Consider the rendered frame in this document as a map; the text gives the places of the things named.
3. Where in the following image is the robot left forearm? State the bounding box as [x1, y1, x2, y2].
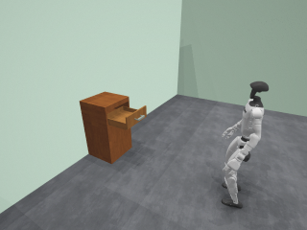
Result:
[235, 134, 259, 162]

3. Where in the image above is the handle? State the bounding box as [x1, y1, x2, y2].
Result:
[134, 115, 145, 122]

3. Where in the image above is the robot left hand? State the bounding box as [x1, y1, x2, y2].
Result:
[222, 158, 241, 177]

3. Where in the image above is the robot right forearm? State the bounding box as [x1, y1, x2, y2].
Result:
[232, 119, 243, 131]

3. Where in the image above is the cabinet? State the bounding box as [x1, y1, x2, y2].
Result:
[80, 91, 132, 164]

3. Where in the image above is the robot right hand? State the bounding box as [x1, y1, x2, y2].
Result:
[222, 127, 236, 139]

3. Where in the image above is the robot left upper arm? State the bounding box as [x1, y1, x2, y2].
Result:
[249, 108, 263, 141]

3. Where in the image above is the left robot shin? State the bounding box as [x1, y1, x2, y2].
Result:
[224, 176, 238, 204]

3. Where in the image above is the right robot thigh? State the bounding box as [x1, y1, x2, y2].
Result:
[225, 136, 240, 164]

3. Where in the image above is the drawer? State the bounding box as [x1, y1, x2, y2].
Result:
[107, 105, 147, 130]

